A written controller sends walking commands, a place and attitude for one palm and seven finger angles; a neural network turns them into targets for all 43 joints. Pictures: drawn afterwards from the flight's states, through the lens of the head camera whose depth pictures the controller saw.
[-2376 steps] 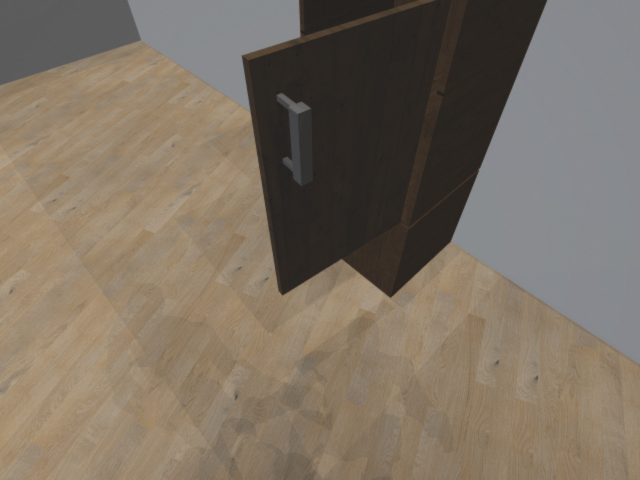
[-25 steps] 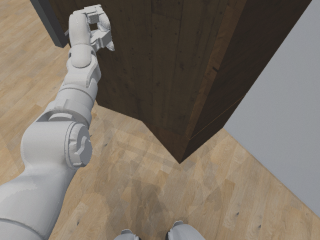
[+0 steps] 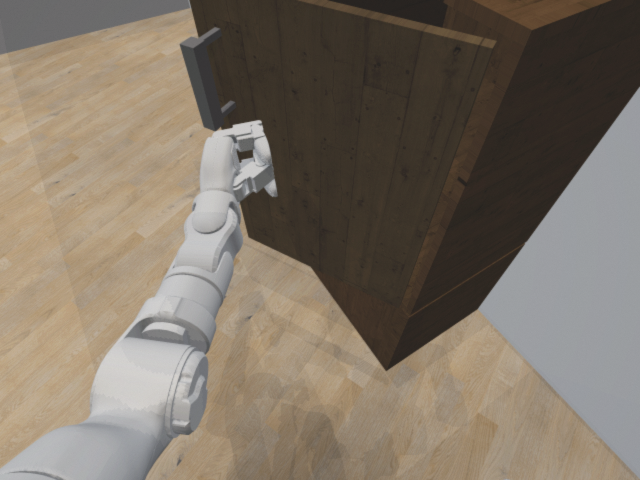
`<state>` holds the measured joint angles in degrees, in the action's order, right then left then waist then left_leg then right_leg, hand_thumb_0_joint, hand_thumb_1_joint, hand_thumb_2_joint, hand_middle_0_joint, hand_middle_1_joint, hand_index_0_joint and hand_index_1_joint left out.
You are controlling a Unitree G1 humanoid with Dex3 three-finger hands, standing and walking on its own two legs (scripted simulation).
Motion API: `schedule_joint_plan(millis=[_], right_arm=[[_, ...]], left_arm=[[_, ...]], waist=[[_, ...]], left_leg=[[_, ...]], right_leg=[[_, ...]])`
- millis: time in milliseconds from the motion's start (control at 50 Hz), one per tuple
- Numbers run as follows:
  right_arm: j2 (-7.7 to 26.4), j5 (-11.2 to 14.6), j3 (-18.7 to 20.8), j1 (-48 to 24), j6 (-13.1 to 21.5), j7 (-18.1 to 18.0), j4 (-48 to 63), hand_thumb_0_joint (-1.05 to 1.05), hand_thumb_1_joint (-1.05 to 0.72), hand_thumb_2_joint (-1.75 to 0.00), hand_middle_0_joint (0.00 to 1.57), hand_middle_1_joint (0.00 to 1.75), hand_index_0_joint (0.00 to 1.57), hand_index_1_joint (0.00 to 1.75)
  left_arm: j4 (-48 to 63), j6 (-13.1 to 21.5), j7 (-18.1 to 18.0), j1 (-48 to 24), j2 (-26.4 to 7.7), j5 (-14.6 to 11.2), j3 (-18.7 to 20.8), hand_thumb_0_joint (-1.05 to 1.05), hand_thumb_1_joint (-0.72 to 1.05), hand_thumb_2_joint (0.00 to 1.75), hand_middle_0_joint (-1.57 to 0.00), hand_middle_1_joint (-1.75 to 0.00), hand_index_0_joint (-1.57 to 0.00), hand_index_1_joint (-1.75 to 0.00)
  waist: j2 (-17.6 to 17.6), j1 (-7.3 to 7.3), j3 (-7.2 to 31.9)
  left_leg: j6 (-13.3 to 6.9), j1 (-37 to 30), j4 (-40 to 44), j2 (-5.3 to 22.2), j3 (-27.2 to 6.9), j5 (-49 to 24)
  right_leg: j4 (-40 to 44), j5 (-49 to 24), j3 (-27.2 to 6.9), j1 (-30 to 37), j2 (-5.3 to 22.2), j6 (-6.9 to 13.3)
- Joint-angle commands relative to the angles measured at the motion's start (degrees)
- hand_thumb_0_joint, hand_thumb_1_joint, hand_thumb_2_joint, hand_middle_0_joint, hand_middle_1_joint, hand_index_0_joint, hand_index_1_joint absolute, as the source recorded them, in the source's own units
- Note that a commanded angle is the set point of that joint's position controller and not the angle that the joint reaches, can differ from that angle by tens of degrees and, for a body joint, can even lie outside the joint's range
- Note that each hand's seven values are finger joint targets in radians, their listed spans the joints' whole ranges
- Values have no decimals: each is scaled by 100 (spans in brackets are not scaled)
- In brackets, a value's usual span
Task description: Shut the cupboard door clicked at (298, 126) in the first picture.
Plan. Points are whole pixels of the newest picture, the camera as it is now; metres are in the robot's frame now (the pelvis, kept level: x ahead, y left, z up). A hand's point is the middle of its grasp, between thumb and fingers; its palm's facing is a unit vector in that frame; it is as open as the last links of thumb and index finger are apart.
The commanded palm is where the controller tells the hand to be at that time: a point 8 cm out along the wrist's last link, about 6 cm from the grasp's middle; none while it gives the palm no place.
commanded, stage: pull the fist back off the door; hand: left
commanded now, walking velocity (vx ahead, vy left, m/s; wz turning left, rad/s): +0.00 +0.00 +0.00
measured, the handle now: (213, 80) +0.65 +0.15 +0.14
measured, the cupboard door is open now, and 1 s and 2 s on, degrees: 29 29 29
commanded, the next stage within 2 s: draw the hand back to the body in 0.10 s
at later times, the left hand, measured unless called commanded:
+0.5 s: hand (229, 188) +0.43 +0.10 +0.14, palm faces +0.01 -1.00 -0.02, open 3.1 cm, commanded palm +0.38 +0.14 +0.16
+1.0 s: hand (100, 296) +0.27 +0.20 +0.16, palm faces +0.19 -0.95 -0.23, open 3.3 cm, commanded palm +0.24 +0.24 +0.18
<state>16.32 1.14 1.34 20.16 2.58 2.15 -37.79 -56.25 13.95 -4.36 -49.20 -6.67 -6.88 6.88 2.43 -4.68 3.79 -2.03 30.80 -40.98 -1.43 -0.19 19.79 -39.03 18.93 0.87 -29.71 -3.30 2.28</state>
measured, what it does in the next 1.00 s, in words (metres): stands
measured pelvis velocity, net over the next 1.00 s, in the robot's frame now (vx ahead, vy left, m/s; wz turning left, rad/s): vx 0.00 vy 0.01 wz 0.02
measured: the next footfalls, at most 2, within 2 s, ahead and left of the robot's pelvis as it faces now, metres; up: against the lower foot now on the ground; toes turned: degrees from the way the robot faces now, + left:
none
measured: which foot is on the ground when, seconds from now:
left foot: down 0.00-1.00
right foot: down 0.00-1.00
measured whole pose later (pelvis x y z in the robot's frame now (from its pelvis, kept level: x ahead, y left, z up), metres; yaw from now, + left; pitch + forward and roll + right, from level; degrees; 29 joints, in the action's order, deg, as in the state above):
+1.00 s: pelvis +0.00 +0.01 +0.02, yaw +1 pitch -3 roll -1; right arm 12.5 2.2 -3.6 7.2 -0.8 -2.7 -31.6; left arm 6.8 -1.5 -2.3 3.4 -16.1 -4.9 3.8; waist 3.4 3.5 0.1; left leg -2.6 8.9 -25.9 -2.6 -1.1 13.9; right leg -23.8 13.4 1.0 -7.4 -2.1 1.6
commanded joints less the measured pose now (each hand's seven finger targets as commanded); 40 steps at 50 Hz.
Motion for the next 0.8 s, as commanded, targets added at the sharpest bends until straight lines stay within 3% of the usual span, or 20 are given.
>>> schedule_joint_plan(millis=[0, 20, 60, 80, 140, 160, 200, 280, 300, 380, 420, 480, 500, 520, 580, 620, 700, 720, 760, 780], right_arm=[[525, 7, 142, 350, 316, -94, 262, 0, -90, -90, 20, 30, 20, 30], [538, 26, 125, 324, 304, -111, 194, 0, -90, -90, 20, 30, 20, 30], [596, 7, 87, 402, 237, -137, 123, 0, -90, -90, 20, 30, 20, 30], [597, 23, 58, 366, 216, -131, 157, 0, -90, -90, 20, 30, 20, 30], [614, 12, 32, 357, 191, -109, 225, 0, -90, -90, 20, 30, 20, 30], [642, -9, 32, 405, 192, -101, 256, 0, -90, -90, 20, 30, 20, 30], [632, -25, 28, 424, 204, -85, 302, 0, -90, -90, 20, 30, 20, 30], [629, -64, 69, 430, 221, -14, 610, 0, -90, -90, 20, 30, 20, 30], [619, -57, 81, 391, 208, 0, 675, 0, -90, -90, 20, 30, 20, 30], [576, 59, 134, 164, 128, 18, 876, 0, -90, -90, 20, 30, 20, 30], [541, 133, 158, -61, 139, -40, 986, 0, -90, -90, 20, 30, 20, 30], [509, 240, 138, -449, 190, -217, 1065, 0, -90, -90, 20, 30, 20, 30], [465, 255, 105, -567, 242, -256, 1093, 0, -90, -90, 20, 30, 20, 30], [454, 260, 84, -639, 288, -306, 1067, 0, -90, -90, 20, 30, 20, 30], [410, 304, -20, -895, 355, -387, 1047, 0, -90, -90, 20, 30, 20, 30], [434, 326, -53, -996, 337, -410, 1045, 0, -90, -90, 20, 30, 20, 30], [418, 383, -145, -1341, 155, -434, 1265, 0, -90, -90, 20, 30, 20, 30], [253, 239, -156, -1488, 112, -482, 1319, 0, -90, -90, 20, 30, 20, 30], [261, 212, -181, -1586, -30, -508, 1285, 0, -90, -90, 20, 30, 20, 30], [221, 205, -208, -1631, -100, -515, 1312, 0, -90, -90, 20, 30, 20, 30]], left_arm=[[1820, 733, -220, -3965, -622, 187, -199, 0, 90, 90, -130, -150, -130, -150], [1491, 640, -266, -4075, -731, 253, -146, 0, 90, 90, -130, -150, -130, -150], [726, 356, -363, -3892, -1078, 369, 130, 0, 90, 90, -130, -150, -130, -150], [468, 226, -379, -3836, -1062, 399, 122, 0, 90, 90, -130, -150, -130, -150], [14, -33, -385, -3772, -793, 262, 119, 0, 90, 90, -130, -150, -130, -150], [-134, -51, -363, -3616, -854, 187, 291, 0, 90, 90, -130, -150, -130, -150], [-8, 67, -296, -3764, -761, 77, 259, 0, 90, 90, -130, -150, -130, -150], [883, 540, -143, -2147, -1345, 89, 926, 0, 90, 90, -130, -150, -130, -150], [1312, 615, -95, -1930, -1360, 124, 879, 0, 90, 90, -130, -150, -130, -150], [2657, 413, 176, -909, -1221, 250, 474, 0, 90, 90, -130, -150, -130, -150], [3519, 124, 317, -778, -1057, 34, 302, 0, 90, 90, -130, -150, -130, -150], [4710, -261, 508, -592, -1153, -315, 279, 0, 90, 90, -130, -150, -130, -150], [5099, -351, 579, -666, -936, -372, 15, 0, 90, 90, -130, -150, -130, -150], [5252, -440, 600, -476, -1072, -394, 111, 0, 90, 90, -130, -150, -130, -150], [5411, -751, 684, 171, -848, -359, -200, 0, 90, 90, -130, -150, -130, -150], [5227, -1091, 752, 880, -960, -409, -36, 0, 90, 90, -127, -147, -127, -147], [5584, -1813, 973, 1798, -1046, -570, 114, 0, 90, 90, -116, -135, -116, -135], [6344, -1321, 693, 1996, -1350, -110, -180, 0, 90, 90, -113, -132, -113, -132], [6183, -1229, 510, 2825, -1402, -81, 15, 0, 90, 90, -108, -126, -108, -126], [6508, -1204, 460, 2841, -1447, -44, 8, 0, 90, 90, -105, -123, -105, -123]], waist=[[-161, -376, 2367], [-261, -458, 2161], [-583, -464, 1791], [-558, -453, 1706], [-452, -407, 1753], [-531, -333, 1873], [-549, -364, 2022], [-581, 239, 2745], [-603, 267, 2790], [-610, 341, 2282], [-553, 353, 2182], [-338, 386, 2092], [-155, 319, 2025], [-207, 369, 1864], [-3, 339, 1208], [-268, 446, 969], [-478, 580, 903], [-742, 488, 469], [-853, 571, 254], [-699, 535, 353]], left_leg=[[20, -1747, 297, 76, -162, -1159], [7, -1560, 313, 62, -149, -970], [-13, -1128, 431, 41, -164, -554], [-7, -957, 470, 24, -154, -493], [47, -991, 483, 27, -183, -656], [51, -1024, 465, 23, -199, -816], [64, -1054, 396, 37, -175, -1011], [62, -1225, 350, 43, -33, -1959], [56, -1259, 358, 60, 12, -2071], [-11, -1338, 522, 129, 110, -2142], [-42, -1581, 629, 139, 127, -2048], [-78, -1907, 796, 150, 123, -1896], [-86, -2030, 852, 147, 115, -1799], [-89, -2041, 906, 153, 70, -1704], [-79, -2064, 1102, 171, -13, -1358], [-50, -1979, 1215, 159, -77, -1175], [-35, -1970, 1349, 84, -43, -1096], [-49, -1962, 1535, 75, -116, -1096], [-65, -1883, 1594, 96, -114, -995], [-68, -2040, 1634, 117, -104, -1037]], right_leg=[[345, -1406, -35, 192, 46, -151], [393, -1280, -60, 117, 69, -171], [490, -928, -87, 119, 91, -198], [491, -919, -104, 146, 117, -191], [441, -1036, -30, 126, 109, -131], [411, -1151, -17, 207, 90, -117], [361, -1358, -27, 264, 96, -118], [138, -2260, -64, 1058, 92, -58], [118, -2398, -69, 1179, 90, -63], [303, -2483, -71, 1308, 90, -90], [484, -2430, -84, 1431, 69, -115], [735, -2252, -96, 1619, 75, -130], [798, -2138, -85, 1558, 80, -140], [854, -1992, -60, 1544, 76, -125], [994, -1521, 0, 1278, 111, -121], [1074, -1321, 32, 1324, 122, -101], [1188, -1348, 24, 1648, 208, -112], [1546, -1229, -235, 1546, 325, -184], [1687, -1096, -267, 1703, 362, -203], [1716, -1145, -296, 1813, 385, -197]])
